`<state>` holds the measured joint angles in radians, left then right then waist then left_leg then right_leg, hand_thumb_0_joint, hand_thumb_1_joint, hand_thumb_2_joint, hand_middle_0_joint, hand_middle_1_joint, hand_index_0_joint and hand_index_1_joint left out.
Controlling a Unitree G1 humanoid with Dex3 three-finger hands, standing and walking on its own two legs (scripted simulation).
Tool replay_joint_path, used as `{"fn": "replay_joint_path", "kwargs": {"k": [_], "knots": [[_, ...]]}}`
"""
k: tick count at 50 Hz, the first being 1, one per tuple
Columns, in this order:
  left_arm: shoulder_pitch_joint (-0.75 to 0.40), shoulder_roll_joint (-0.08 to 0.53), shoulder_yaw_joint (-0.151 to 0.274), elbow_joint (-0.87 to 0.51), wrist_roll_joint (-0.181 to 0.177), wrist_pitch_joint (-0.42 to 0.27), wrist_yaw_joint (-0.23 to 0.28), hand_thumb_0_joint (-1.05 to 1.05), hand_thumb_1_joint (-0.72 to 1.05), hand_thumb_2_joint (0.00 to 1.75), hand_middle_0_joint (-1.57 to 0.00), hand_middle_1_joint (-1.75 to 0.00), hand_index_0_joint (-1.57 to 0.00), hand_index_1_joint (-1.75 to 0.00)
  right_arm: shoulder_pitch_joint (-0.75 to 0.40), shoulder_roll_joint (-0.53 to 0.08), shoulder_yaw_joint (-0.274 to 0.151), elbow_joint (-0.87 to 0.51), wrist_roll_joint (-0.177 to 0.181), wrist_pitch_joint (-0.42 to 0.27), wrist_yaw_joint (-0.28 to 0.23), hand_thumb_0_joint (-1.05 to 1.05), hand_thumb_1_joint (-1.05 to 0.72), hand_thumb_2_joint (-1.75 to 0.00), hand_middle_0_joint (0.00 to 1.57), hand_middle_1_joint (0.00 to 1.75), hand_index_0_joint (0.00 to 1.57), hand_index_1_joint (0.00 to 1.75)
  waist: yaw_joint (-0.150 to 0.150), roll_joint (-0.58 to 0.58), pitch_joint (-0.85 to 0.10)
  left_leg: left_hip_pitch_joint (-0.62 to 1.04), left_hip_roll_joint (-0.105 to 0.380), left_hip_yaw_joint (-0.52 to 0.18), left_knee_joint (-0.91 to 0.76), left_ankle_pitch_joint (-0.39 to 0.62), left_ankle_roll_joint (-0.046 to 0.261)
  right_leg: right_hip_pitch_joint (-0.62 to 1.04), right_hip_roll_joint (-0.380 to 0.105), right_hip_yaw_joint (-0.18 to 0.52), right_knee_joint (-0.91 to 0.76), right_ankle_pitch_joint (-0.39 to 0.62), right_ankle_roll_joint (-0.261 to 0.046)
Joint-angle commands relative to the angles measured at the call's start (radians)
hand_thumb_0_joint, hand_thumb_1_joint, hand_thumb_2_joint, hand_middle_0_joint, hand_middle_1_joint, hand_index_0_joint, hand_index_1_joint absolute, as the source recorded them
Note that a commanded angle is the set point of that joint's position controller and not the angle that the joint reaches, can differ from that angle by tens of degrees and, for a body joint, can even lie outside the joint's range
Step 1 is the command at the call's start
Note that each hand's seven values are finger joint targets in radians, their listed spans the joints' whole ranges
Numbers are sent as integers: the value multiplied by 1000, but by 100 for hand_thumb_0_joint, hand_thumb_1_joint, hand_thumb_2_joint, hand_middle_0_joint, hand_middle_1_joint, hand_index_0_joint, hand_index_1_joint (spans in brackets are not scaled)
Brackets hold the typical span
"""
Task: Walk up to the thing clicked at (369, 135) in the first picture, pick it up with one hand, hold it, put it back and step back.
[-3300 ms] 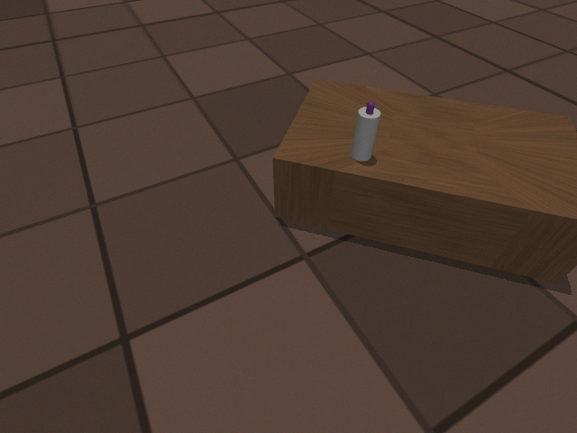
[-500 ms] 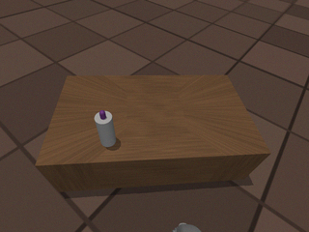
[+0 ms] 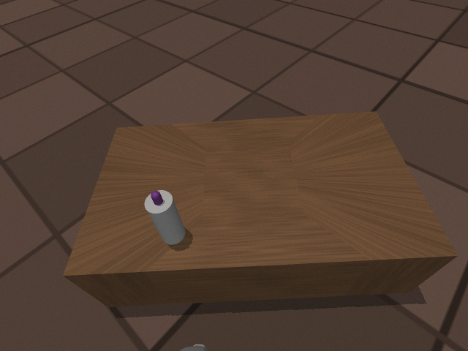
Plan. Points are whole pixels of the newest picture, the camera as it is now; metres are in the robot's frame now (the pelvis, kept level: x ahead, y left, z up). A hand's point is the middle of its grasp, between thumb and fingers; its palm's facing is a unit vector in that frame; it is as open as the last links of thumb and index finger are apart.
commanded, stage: walk up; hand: left
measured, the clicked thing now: (165, 215) +0.54 +0.25 -0.28
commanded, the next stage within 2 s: stand in 1.38 s
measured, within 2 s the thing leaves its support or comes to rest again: neither
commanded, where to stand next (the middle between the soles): +0.09 +0.04 m, yaw +1 degrees
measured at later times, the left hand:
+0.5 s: hand out of the picture +0.10 +0.29 -0.14, palm faces +0.02 -0.93 -0.37, open 7.4 cm
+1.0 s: hand out of the picture +0.12 +0.28 -0.13, palm faces +0.01 -0.94 -0.35, open 7.4 cm
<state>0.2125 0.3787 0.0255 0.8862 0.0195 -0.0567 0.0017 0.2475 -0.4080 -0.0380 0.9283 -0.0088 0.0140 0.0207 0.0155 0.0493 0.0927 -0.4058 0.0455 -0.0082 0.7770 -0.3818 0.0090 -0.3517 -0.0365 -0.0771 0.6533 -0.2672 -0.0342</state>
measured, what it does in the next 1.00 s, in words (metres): steps on the spot: left foot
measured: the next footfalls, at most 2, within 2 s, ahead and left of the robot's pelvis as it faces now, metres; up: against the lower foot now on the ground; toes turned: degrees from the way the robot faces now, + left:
left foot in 0.06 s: +0.08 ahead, +0.15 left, +0.00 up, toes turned +1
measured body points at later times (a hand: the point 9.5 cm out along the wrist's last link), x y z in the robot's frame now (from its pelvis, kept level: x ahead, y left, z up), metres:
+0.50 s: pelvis +0.03 +0.02 +0.01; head +0.04 +0.03 +0.46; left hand +0.10 +0.34 -0.11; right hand +0.15 -0.27 -0.11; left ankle +0.05 +0.15 -0.72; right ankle +0.05 -0.10 -0.72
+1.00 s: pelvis +0.03 +0.03 +0.02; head +0.04 +0.03 +0.47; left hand +0.12 +0.33 -0.10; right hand +0.12 -0.27 -0.11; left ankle +0.05 +0.15 -0.72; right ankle +0.05 -0.10 -0.72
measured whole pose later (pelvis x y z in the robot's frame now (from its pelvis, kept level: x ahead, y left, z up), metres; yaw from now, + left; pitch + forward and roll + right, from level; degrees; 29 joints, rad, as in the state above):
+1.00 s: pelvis +0.03 +0.03 +0.02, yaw +1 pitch -2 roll +0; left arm 0.06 0.35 0.01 1.16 0.01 -0.02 0.00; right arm 0.09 -0.36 -0.01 1.15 -0.01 0.01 0.02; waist 0.00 0.01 0.04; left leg -0.14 0.01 0.01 0.35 -0.17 0.00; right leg -0.14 -0.04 -0.06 0.34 -0.16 0.02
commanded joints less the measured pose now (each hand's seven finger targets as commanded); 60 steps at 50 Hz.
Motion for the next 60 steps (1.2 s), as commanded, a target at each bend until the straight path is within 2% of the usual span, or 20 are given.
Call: {"fn": "replay_joint_path", "kwargs": {"k": [1,2,3,4,5,6,7,8,9,10,11,14,15,20,25,29,43,47,51,60], "knots": [[-46,265,66,-48,-15,-2,21,0,90,90,-20,-30,-20,-30,36,-171,-55,-21,-5,-27,-16,0,-90,-90,20,30,20,30,-26,-166,-130,189,-21,31,-177,115,25,-36,-222,208,-112,231,-120],[-44,247,55,-42,-16,3,21,0,90,90,-20,-30,-20,-30,32,-193,-61,-19,-12,-33,-19,0,-90,-90,20,30,20,30,-33,-125,-141,208,11,-24,-237,164,42,-48,-205,197,-72,217,-88],[-41,207,44,-47,-23,7,20,0,90,90,-20,-30,-20,-30,24,-236,-69,-25,-24,-40,-23,0,-90,-90,20,30,20,30,-21,-7,-158,204,134,-201,-309,241,80,-69,-140,150,22,135,-37],[-27,188,39,-20,-39,12,22,0,90,90,-20,-30,-20,-30,-84,-275,-68,-44,-5,-43,-18,0,-90,-90,20,30,20,30,19,104,-132,105,215,-321,-354,196,161,-22,5,51,75,-89,5],[-24,214,49,20,-30,18,26,0,90,90,-20,-30,-20,-30,-120,-261,-65,-43,-1,-39,-13,0,-90,-90,20,30,20,30,19,102,-120,28,227,-306,-353,154,197,70,7,58,85,-191,6],[-25,211,43,32,-23,15,24,0,90,90,-20,-30,-20,-30,-139,-234,-53,-39,-1,-35,-13,0,-90,-90,20,30,20,30,25,76,-117,-2,190,-245,-338,149,172,107,8,64,27,-177,1],[-21,207,42,49,-22,10,21,0,90,90,-20,-30,-20,-30,-148,-206,-38,-27,2,-30,-13,0,-90,-90,20,30,20,30,31,55,-115,-7,143,-185,-309,131,126,133,-13,90,-62,-105,0],[-25,232,45,57,-17,2,20,0,90,90,-20,-30,-20,-30,-160,-190,-29,-23,7,-27,-12,0,-90,-90,20,30,20,30,30,35,-115,9,92,-128,-258,131,77,128,-69,149,-134,-28,-14],[-59,262,47,61,-10,-3,20,0,90,90,-20,-30,-20,-30,-146,-186,-27,-12,7,-23,-11,0,-90,-90,20,30,20,30,5,12,-97,23,48,-98,-226,100,44,87,-119,225,-189,-26,-36],[-84,278,46,65,-7,-3,20,0,90,90,-20,-30,-20,-30,-125,-182,-26,7,10,-20,-11,0,-90,-90,20,30,20,30,-16,-4,-100,81,35,-82,-216,63,37,40,-158,259,-210,-53,-60],[-121,274,43,66,-9,-3,19,0,90,90,-20,-30,-20,-30,-108,-186,-28,24,7,-21,-12,0,-90,-90,20,30,20,30,-34,-9,-111,127,42,-87,-237,70,43,16,-158,246,-204,-33,-60],[-121,221,24,99,-20,1,16,0,90,90,-20,-30,-20,-30,-160,-198,-24,40,6,-32,-10,0,-90,-90,20,30,20,30,-5,31,-126,140,100,-150,-325,164,73,72,-64,122,-152,43,-8],[-118,215,21,117,-21,1,14,0,90,90,-20,-30,-20,-30,-169,-188,-17,47,9,-34,-9,0,-90,-90,20,30,20,30,2,20,-119,124,106,-154,-340,184,71,100,-55,114,-155,53,-2],[-146,216,18,151,-25,-1,13,0,90,90,-20,-30,-20,-30,-199,-184,-10,81,10,-33,-14,0,-90,-90,20,30,20,30,-3,-4,-148,181,91,-121,-370,260,49,164,-88,128,-210,151,4],[-164,202,11,184,-23,2,11,0,90,90,-20,-30,-20,-30,-236,-170,-10,109,12,-31,-13,0,-90,-90,20,30,20,30,0,-18,-141,233,90,-106,-414,288,38,178,-100,123,-277,159,13],[-190,202,13,196,-20,0,11,0,90,90,-20,-30,-20,-30,-236,-166,-12,130,13,-29,-13,0,-90,-90,20,30,20,30,-8,-53,-166,275,80,-85,-424,347,29,217,-118,127,-311,223,18],[-208,195,22,211,-10,7,9,0,90,90,-20,-30,-20,-30,-237,-150,-10,160,5,-27,-10,0,-90,-90,20,30,20,30,-5,-45,-123,264,75,-84,-496,258,15,230,-118,126,-383,132,26],[-208,196,25,209,-6,10,8,0,90,90,-20,-30,-20,-30,-229,-160,-14,160,4,-29,-12,0,-90,-90,20,30,20,30,-8,-34,-142,251,77,-87,-501,258,18,263,-115,119,-376,154,24],[-204,193,25,208,-8,14,8,0,90,90,-20,-30,-20,-30,-222,-159,-14,156,1,-30,-13,0,-90,-90,20,30,20,30,-7,-29,-113,225,75,-94,-513,224,16,246,-109,116,-370,143,25],[-198,186,25,205,-8,13,9,0,90,90,-20,-30,-20,-30,-203,-155,-19,153,1,-30,-15,0,-90,-90,20,30,20,30,-13,-29,-147,257,77,-90,-498,290,18,263,-111,111,-367,171,24]]}}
